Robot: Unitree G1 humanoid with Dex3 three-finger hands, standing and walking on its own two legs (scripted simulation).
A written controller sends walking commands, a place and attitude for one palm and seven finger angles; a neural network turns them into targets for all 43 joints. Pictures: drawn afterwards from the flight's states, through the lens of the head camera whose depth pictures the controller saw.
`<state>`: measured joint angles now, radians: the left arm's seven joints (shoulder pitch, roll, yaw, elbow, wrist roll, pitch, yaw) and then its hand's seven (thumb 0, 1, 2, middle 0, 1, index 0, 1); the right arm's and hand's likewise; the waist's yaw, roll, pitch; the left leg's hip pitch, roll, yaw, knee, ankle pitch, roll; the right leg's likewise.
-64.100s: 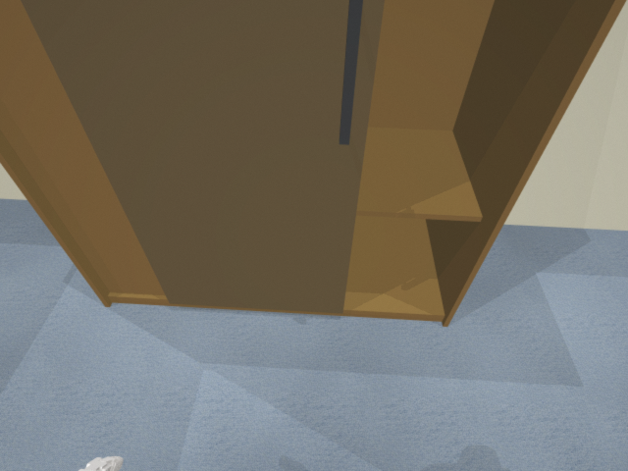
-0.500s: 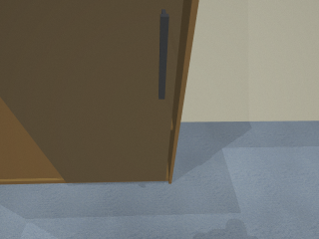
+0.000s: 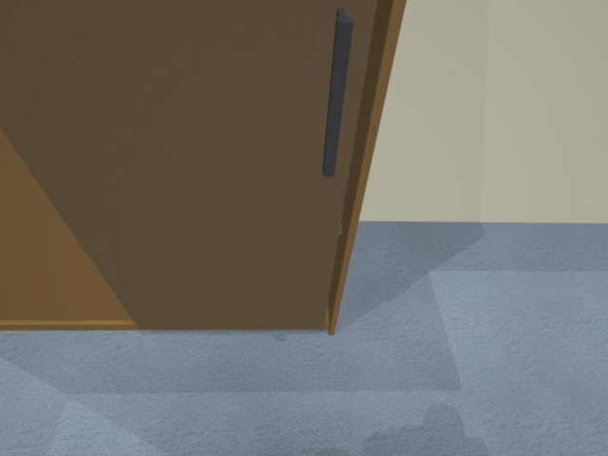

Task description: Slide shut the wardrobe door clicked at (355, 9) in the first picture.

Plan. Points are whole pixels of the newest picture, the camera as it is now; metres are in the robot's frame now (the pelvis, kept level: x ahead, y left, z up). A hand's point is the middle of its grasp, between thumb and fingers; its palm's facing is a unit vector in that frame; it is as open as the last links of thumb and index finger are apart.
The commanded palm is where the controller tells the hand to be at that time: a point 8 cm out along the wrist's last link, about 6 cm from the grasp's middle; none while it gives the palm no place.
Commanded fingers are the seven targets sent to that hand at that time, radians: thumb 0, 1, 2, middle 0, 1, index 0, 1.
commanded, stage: come to a stop and stand still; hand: left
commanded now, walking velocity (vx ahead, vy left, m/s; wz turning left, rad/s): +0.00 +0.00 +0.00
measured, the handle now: (334, 101) +0.60 +0.00 +0.16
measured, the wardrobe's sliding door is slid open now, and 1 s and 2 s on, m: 0.02 0.02 0.02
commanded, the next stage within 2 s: look again from close up in 1.32 s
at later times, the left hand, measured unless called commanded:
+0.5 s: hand out of the picture +0.08 +0.18 -0.17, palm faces -0.02 -0.97 -0.25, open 7.4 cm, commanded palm none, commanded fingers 0.00 0.90 0.90 -0.20 -0.30 -0.20 -0.30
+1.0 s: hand out of the picture +0.09 +0.17 -0.16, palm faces -0.01 -0.96 -0.28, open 7.4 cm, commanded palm none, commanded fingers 0.00 0.90 0.90 -0.20 -0.30 -0.20 -0.30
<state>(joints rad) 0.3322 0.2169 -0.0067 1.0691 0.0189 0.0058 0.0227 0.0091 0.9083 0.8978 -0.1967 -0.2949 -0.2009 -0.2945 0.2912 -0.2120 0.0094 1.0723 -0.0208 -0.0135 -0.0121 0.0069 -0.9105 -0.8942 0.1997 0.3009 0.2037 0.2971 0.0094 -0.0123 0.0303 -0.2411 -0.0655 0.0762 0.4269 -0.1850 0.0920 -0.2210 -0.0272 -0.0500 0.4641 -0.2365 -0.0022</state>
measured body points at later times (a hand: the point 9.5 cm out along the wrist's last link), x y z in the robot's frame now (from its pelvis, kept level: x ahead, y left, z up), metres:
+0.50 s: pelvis +0.03 -0.02 +0.00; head +0.04 -0.02 +0.45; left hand +0.08 +0.23 -0.15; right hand +0.09 -0.27 -0.14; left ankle +0.03 +0.06 -0.74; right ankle +0.01 -0.12 -0.74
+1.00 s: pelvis +0.05 -0.05 +0.00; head +0.06 -0.05 +0.45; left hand +0.10 +0.22 -0.14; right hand +0.11 -0.31 -0.14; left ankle +0.03 +0.06 -0.74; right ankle +0.01 -0.12 -0.74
